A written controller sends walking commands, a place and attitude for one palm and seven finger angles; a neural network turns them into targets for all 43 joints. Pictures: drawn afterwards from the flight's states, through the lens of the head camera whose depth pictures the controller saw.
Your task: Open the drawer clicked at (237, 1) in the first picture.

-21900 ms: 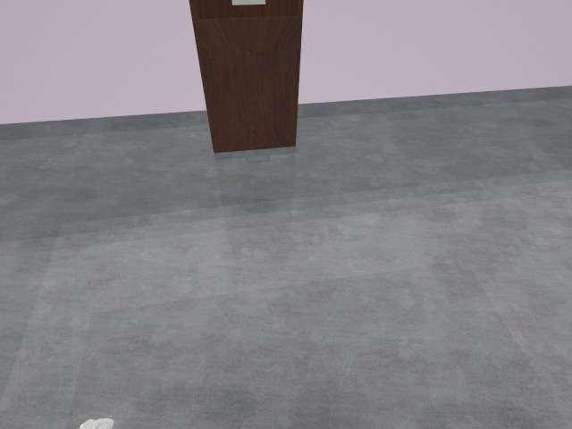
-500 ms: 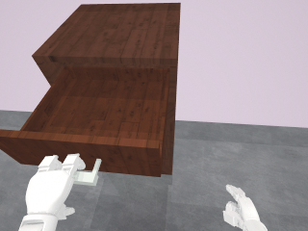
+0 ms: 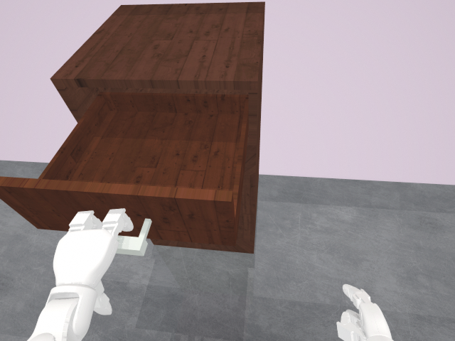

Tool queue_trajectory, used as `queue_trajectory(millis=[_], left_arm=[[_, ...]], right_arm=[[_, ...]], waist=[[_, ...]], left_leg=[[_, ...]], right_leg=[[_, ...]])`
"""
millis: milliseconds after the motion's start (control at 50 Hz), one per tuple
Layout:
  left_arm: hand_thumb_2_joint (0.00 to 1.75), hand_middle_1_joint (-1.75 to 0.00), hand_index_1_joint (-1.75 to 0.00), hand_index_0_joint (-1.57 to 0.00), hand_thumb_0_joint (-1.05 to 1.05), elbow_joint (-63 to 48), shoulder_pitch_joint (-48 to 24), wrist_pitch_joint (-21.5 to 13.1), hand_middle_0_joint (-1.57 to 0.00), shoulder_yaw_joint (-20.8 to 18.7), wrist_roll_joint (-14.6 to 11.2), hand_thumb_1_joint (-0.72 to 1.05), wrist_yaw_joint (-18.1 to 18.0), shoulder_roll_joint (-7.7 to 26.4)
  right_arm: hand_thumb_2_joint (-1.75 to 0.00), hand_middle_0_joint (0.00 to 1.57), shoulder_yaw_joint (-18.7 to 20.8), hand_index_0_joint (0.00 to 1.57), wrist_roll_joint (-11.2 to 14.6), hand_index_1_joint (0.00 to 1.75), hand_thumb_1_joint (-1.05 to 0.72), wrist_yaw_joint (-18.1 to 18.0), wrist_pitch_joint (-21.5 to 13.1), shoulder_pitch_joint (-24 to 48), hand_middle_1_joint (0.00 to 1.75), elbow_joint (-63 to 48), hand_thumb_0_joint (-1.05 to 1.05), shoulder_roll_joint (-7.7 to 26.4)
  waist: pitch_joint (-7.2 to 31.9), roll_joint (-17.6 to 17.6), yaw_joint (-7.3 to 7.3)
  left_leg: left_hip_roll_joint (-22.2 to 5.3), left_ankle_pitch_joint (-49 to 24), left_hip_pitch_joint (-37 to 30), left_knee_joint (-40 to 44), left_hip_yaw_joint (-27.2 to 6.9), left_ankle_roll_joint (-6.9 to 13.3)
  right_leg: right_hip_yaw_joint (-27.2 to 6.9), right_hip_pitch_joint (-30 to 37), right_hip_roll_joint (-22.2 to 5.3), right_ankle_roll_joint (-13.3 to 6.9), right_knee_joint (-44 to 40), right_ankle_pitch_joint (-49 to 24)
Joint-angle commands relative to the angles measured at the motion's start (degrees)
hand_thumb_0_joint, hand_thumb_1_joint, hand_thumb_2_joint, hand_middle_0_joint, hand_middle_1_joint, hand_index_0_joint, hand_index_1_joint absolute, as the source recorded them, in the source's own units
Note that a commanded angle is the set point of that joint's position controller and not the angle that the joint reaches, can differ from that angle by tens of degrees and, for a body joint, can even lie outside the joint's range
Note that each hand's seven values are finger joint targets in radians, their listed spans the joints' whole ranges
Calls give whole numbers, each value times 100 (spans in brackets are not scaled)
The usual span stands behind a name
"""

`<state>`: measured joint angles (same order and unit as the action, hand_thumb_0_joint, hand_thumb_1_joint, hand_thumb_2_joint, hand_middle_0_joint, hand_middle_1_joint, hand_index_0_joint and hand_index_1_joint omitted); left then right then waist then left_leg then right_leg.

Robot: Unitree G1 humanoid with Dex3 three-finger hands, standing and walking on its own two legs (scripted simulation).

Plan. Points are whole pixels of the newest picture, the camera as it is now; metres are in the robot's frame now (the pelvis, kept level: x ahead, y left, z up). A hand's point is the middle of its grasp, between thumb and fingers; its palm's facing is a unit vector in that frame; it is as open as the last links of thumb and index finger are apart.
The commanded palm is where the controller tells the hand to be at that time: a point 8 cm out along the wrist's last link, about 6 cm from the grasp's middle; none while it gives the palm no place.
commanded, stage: lift the hand off the handle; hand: left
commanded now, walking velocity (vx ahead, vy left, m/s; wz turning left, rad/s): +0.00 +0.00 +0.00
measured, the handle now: (111, 232) +0.27 +0.25 +0.04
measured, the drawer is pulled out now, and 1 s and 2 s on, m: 0.29 0.29 0.29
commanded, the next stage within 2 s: draw the hand back to the body in 1.24 s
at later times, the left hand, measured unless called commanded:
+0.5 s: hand (85, 243) +0.23 +0.26 +0.09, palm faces +0.06 -0.05 -1.00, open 13.5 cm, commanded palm +0.20 +0.26 +0.15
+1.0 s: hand (63, 202) +0.25 +0.26 +0.17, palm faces +0.14 -0.03 -0.99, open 13.7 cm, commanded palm +0.20 +0.26 +0.22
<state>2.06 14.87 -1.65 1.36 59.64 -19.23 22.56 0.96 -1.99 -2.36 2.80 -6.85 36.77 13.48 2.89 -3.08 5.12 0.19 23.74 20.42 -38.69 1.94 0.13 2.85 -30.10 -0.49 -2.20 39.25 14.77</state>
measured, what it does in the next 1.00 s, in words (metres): stands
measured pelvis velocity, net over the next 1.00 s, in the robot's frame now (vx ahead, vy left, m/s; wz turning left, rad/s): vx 0.01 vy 0.01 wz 0.02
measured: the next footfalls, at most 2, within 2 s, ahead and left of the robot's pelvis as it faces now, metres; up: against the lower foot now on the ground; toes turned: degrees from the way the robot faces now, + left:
none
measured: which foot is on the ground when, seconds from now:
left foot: down 0.00-1.00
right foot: down 0.00-1.00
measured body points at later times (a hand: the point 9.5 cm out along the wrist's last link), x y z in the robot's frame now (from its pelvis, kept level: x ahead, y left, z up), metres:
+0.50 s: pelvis +0.00 +0.01 +0.02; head +0.02 -0.03 +0.46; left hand +0.22 +0.26 +0.14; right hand +0.23 -0.20 -0.09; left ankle -0.04 +0.12 -0.72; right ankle +0.05 -0.10 -0.72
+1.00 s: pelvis +0.01 +0.01 +0.03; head +0.01 -0.04 +0.47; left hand +0.24 +0.26 +0.22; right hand +0.24 -0.18 -0.08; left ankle -0.04 +0.12 -0.72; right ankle +0.06 -0.09 -0.72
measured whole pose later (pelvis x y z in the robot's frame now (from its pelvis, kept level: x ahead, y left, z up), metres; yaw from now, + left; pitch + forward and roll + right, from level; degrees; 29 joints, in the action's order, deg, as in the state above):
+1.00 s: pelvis +0.01 +0.01 +0.03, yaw +1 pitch -2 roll +0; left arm -17.3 8.1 4.7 -1.3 49.7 0.6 31.1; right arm -1.8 0.8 -0.5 5.8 -4.2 36.3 14.9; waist -0.7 -7.0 6.5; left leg 1.1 16.2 3.1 -21.6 0.8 1.0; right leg 3.7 -12.4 -0.9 -1.0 22.9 8.3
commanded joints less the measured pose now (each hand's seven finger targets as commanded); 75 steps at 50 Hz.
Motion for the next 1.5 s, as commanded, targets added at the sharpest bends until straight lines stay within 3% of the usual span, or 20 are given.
queue_trajectory(millis=[0,80,140,440,740,780,800,840,880,900,1000,1020,1080,1220,1280,1300,1340,1380,1400,1480], left_arm=[[30,-120,-120,-30,0,-1520,-806,-89,-30,-770,-105,-50,-239,1168],[30,-120,-120,-30,0,-1564,-638,-94,-30,-1106,-216,-50,-183,1442],[30,-120,-120,-30,0,-1532,-800,-36,-30,-881,-313,-50,-72,1232],[30,-120,-120,-30,0,-2375,-1045,69,-30,-897,-505,-50,647,1478],[30,-120,-120,-30,0,-3034,-1662,94,-30,-1063,-807,-50,1206,1859],[30,-120,-120,-30,0,-3101,-1621,193,-30,-1279,-849,-50,1238,2062],[30,-120,-120,-30,0,-3016,-1786,231,-30,-927,-823,-50,1307,1736],[30,-120,-120,-30,0,-2730,-1593,378,-30,-1095,-891,-50,1444,1909],[30,-120,-120,-30,0,-2857,-1696,580,-30,-1255,-949,-50,1609,2109],[30,-120,-120,-30,0,-3022,-1873,616,-30,-895,-946,-50,1727,1815],[30,-120,-120,-30,0,-3424,-1342,766,-30,-1237,-1174,-50,2066,2083],[30,-120,-120,-30,0,-3378,-1228,767,-30,-1356,-1247,-50,2098,2190],[30,-120,-120,-30,0,-3690,-1336,762,-30,-1597,-1357,-50,2108,2387],[30,-120,-120,-30,0,-3119,-1511,742,-30,-1437,-1366,-50,2202,2272],[30,-120,-120,-30,0,-3450,-1830,656,-30,-1540,-1380,-50,2191,2442],[30,-120,-120,-30,0,-3502,-1929,592,-30,-1239,-1313,-50,2217,2176],[30,-120,-120,-30,0,-3344,-1570,518,-30,-1558,-1346,-50,2183,2448],[30,-120,-120,-30,0,-3422,-1352,505,-30,-1971,-1460,-50,2132,2747],[30,-120,-120,-30,0,-3349,-1421,481,-30,-1687,-1418,-50,2157,2451],[30,-120,-120,-30,0,-3537,-1111,414,-30,-2038,-1630,-50,2071,2670]], right_arm=[[-90,20,163,20,-18,30,-90,-83,-308,794,30,-929,0,558],[-90,20,162,20,13,30,-90,-123,-303,866,30,-914,0,575],[-90,20,144,20,59,30,-90,-119,-304,913,30,-867,0,552],[-90,20,52,20,65,30,-90,-41,-213,991,30,-892,0,572],[-90,20,-34,20,148,30,-90,2,-154,1044,30,-910,0,617],[-90,20,-66,20,208,30,-90,18,-146,1212,30,-952,0,634],[-90,20,-114,20,159,30,-90,47,-137,1141,30,-910,0,558],[-90,20,-57,20,206,30,-90,58,-63,1109,30,-862,0,643],[-90,20,-99,20,310,30,-90,103,-2,1325,30,-953,0,675],[-90,20,-145,20,253,30,-90,149,-6,1284,30,-1004,0,618],[-90,20,-173,20,295,30,-90,222,62,1279,30,-1168,0,679],[-90,20,-129,20,313,30,-90,205,111,1259,30,-1131,0,709],[-90,20,-179,20,387,30,-90,235,69,1387,30,-1261,0,766],[-90,20,-132,20,368,30,-90,245,61,1173,30,-1069,0,733],[-90,20,-157,20,410,30,-90,233,-34,1316,30,-1191,0,776],[-90,20,-188,20,317,30,-90,247,-71,1192,30,-1198,0,711],[-90,20,-135,20,309,30,-90,206,-58,1114,30,-1145,0,765],[-90,20,-159,20,370,30,-90,205,-84,1252,30,-1197,0,798],[-90,20,-199,20,308,30,-90,226,-83,1166,30,-1173,0,712],[-90,20,-141,20,388,30,-90,203,-129,1242,30,-1227,0,802]], waist=[[1152,143,4],[1117,148,92],[821,193,5],[665,60,101],[858,-114,156],[923,-236,172],[814,-90,128],[584,112,154],[579,-95,159],[702,-70,163],[880,92,206],[604,93,150],[545,-197,162],[257,82,70],[537,-198,94],[856,-171,134],[693,84,159],[703,-126,188],[668,-1,178],[523,-202,169]], left_leg=[[195,-1254,295,715,-131,60],[192,-1321,249,860,-125,57],[179,-1275,183,964,-107,68],[147,-1800,-462,1489,-119,72],[103,-2443,-995,1893,-232,30],[68,-2476,-1045,1894,-263,10],[98,-2494,-1003,1934,-232,19],[89,-2432,-930,2012,-197,36],[34,-2391,-909,2052,-237,-2],[79,-2433,-931,2097,-228,15],[36,-2652,-933,2034,-210,45],[20,-2591,-884,2069,-204,39],[-40,-2405,-888,2042,-256,29],[2,-2096,-801,2134,-196,45],[-8,-1978,-861,2061,-253,53],[74,-2135,-947,2024,-233,71],[58,-2189,-876,2031,-207,72],[14,-2111,-833,1955,-244,52],[57,-2095,-779,1973,-208,54],[3,-2034,-792,1926,-227,34]], right_leg=[[-357,1610,11,31,-654,-445],[-433,1871,6,42,-801,-544],[-378,1773,5,65,-911,-464],[-218,2338,3,88,-1330,-829],[-103,2923,20,87,-1627,-1311],[-192,3021,49,82,-1651,-1381],[-81,2973,-21,88,-1654,-1327],[-102,2999,4,96,-1731,-1343],[-155,3094,38,80,-1716,-1306],[-81,3185,-32,76,-1693,-1285],[-76,3416,-24,120,-1627,-1599],[-77,3300,12,129,-1687,-1574],[-145,3146,61,120,-1711,-1372],[-79,2921,2,118,-1823,-928],[-166,2995,33,113,-1782,-885],[-136,3174,-61,103,-1738,-975],[-116,3171,-44,135,-1757,-1124],[-219,3172,-3,134,-1747,-1145],[-153,3176,-89,133,-1727,-1030],[-194,3001,-17,135,-1757,-1035]])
